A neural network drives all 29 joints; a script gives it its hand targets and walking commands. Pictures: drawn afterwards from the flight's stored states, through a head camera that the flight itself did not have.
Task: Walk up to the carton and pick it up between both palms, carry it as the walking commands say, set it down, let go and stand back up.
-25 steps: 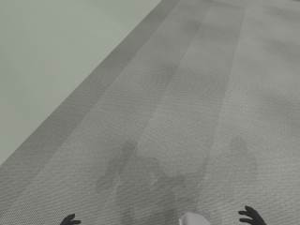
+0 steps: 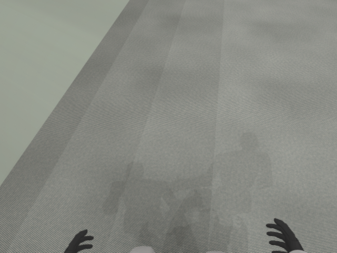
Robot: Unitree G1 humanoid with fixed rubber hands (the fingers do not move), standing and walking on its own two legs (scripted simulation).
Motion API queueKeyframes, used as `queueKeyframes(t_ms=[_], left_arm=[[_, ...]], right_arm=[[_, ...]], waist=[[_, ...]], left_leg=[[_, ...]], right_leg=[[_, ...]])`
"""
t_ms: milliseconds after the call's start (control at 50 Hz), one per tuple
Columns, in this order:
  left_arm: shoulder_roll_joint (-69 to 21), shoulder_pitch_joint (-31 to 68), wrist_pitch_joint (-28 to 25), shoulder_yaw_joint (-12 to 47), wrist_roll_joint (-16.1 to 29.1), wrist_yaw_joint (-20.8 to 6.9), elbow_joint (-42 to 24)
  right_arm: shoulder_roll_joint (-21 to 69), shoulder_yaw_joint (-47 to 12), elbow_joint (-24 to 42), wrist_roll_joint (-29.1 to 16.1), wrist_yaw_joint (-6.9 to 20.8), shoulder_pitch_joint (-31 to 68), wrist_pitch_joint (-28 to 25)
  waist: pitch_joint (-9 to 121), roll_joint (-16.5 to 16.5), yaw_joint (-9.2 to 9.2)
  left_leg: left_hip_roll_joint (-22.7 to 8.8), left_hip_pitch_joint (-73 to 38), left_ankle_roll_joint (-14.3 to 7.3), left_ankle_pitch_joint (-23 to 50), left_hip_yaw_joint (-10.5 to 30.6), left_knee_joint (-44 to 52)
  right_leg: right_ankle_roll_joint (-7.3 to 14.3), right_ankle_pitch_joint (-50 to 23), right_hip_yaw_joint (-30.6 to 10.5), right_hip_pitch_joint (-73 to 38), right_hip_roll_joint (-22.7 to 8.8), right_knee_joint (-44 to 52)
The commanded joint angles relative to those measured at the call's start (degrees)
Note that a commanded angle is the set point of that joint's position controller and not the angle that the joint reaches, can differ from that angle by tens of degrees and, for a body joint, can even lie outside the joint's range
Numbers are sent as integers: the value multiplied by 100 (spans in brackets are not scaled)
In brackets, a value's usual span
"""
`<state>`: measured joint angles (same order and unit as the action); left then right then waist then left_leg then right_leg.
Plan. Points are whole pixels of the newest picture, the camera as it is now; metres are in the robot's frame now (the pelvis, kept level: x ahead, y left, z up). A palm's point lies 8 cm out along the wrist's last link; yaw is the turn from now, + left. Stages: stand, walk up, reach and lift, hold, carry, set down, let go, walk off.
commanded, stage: walk up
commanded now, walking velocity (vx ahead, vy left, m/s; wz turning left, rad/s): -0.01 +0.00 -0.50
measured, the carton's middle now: out of the picture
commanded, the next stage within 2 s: none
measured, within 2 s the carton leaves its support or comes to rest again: neither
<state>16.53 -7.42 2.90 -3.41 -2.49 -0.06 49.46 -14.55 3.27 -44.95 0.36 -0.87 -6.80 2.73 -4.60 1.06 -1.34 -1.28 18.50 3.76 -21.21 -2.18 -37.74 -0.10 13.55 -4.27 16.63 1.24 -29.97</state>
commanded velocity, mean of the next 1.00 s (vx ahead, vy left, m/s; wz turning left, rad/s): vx -0.01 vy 0.00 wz -0.50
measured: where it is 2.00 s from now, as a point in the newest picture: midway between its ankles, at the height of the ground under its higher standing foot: outside the picture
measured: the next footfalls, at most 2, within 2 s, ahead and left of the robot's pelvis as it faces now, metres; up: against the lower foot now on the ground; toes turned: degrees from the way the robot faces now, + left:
left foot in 0.02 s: +0.05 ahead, +0.12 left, +0.00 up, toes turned +2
right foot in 0.42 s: -0.02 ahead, -0.13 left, +0.00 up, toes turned -18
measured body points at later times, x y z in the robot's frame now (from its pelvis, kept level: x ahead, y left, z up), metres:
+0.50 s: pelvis -0.04 -0.03 -0.01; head +0.00 -0.05 +0.44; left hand +0.15 +0.21 -0.12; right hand -0.03 -0.32 -0.15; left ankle +0.00 +0.12 -0.70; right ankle -0.06 -0.12 -0.74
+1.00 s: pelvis -0.04 +0.01 +0.00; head +0.00 +0.01 +0.45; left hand +0.17 +0.20 -0.14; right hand -0.08 -0.28 -0.11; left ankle +0.00 +0.10 -0.74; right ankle -0.10 -0.10 -0.67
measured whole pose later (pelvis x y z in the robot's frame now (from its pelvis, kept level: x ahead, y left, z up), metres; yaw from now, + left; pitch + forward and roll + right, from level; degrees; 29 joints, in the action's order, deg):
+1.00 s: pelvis -0.04 +0.01 +0.00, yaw -31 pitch +0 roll -1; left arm 17.2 -9.8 3.6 -4.3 -1.0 -1.4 49.8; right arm -13.9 1.3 -45.9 1.1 -2.0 -10.7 1.8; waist -4.2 2.6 -1.8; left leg -2.0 11.9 -1.2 -16.6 -4.8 -28.3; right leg -4.0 24.8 -2.0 28.6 3.0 -60.2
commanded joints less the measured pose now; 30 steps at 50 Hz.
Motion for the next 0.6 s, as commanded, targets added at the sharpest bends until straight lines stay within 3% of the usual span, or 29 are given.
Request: queueKeyframes(t_ms=[0, 20, 40, 60, 80, 120, 140, 220, 300, 340, 380, 400, 420, 440, 460, 500, 540, 580], left_arm=[[758, 149, -54, -155, 93, -38, -196], [362, -89, -84, -89, 83, -59, -224], [515, 66, 2, -128, 53, -5, -305], [721, 224, 26, -164, 62, -23, -285], [654, 191, 53, -159, 88, -81, -260], [559, -80, 95, -154, 141, -197, -117], [498, -204, 95, -137, 188, -206, -89], [299, 127, 119, -40, 229, -176, -219], [236, 294, 99, 7, 234, -185, -332], [268, 108, 48, 3, 228, -174, -297], [409, -336, -49, -53, 191, -125, -168], [714, -599, -115, -153, 159, -85, -108], [1370, -818, -173, -297, 67, -48, -161], [1634, -1116, -149, -341, 51, 4, -112], [1323, -951, -133, -257, 107, 17, -62], [1012, -97, -96, -175, 175, 79, -172], [893, -34, -124, -166, 188, 78, -201], [861, -274, -138, -179, 185, 74, -159]], right_arm=[[-601, 62, 123, 34, -107, -673, -156], [-1194, 144, 99, 158, -125, -740, -188], [-1504, 203, 163, 239, -79, -486, -139], [-1308, 132, 104, 184, -55, -441, -147], [-1069, 61, 85, 137, -85, -227, -173], [-790, -15, 95, 129, -138, 135, -198], [-722, -37, 74, 141, -124, 96, -200], [-782, 35, -96, 191, -72, -374, -228], [-1071, 154, -182, 216, -41, -547, -244], [-1191, 217, -192, 195, -25, -473, -212], [-1161, 222, -179, 131, 10, -341, -154], [-909, 167, -149, 102, 50, -421, -135], [-348, 30, 118, 61, 67, -224, -119], [-420, 9, 211, 60, -16, 71, -36], [-514, 68, 121, 60, -39, 54, 5], [-708, 112, -61, -18, -11, -190, -58], [-721, 128, -210, 15, 23, -382, -37], [-658, 98, -191, 21, 14, -337, 1]], waist=[[917, 342, 345], [1010, -1273, 247], [818, -1542, 265], [576, -1032, 253], [377, -963, 123], [188, -1175, -38], [236, -1226, -30], [396, -1214, 252], [510, -1349, 389], [638, -1321, 309], [696, -1030, 68], [843, -259, -53], [809, 1539, -269], [654, 1658, -415], [628, 1100, -241], [518, 751, 79], [711, 703, 143], [749, 618, 82]], left_leg=[[-369, -1491, -189, 738, 284, 1774], [-1810, -2025, -504, 1393, 1773, 2250], [-2892, -1407, -1252, 1651, 2411, 2317], [-2675, -1023, -1383, 2065, 2096, 2255], [-2304, -808, -1297, 1975, 1526, 2275], [-1630, -761, -1096, 2050, 569, 2214], [-1476, -842, -1072, 2192, 346, 2153], [-1613, -1391, -1129, 2423, 58, 1891], [-1911, -1247, -1152, 2536, 53, 1650], [-1977, -1099, -1055, 2561, 58, 1418], [-1813, -559, -716, 2232, -186, 827], [-1445, 83, -474, 1382, -486, -1], [-516, 1494, -134, -1073, -718, -1301], [-367, 1671, -109, -1539, -75, -1920], [-436, 1607, -91, -1234, 234, -2199], [-472, 1348, -6, -423, 266, -2147], [-354, 1139, 58, -106, 169, -2313], [-302, 1078, 88, -71, 181, -2109]], right_leg=[[218, -894, -908, 382, -712, 39], [-107, 736, -76, 1251, 132, -1422], [-344, 2097, 439, 1667, 127, -2493], [-358, 1968, 208, 1437, -115, -3117], [-366, 1603, 224, 1329, -175, -3362], [-476, 951, 450, 1246, -192, -3686], [-518, 818, 528, 1180, -201, -3563], [-496, 923, 732, 1144, -245, -2411], [-339, 1232, 864, 669, -241, -1379], [-238, 1160, 900, 291, -176, -848], [-79, 524, 926, -538, -135, 224], [75, -161, 334, -1278, -585, 722], [643, -1402, -1746, -1625, -2045, 1191], [1254, -2520, -2374, -1030, -2620, 1204], [1224, -2414, -1905, -1049, -2270, 1172], [928, -2019, -1186, -876, -1576, 1129], [874, -2625, -875, -927, -1355, 1019], [876, -2544, -932, -994, -1329, 1008]])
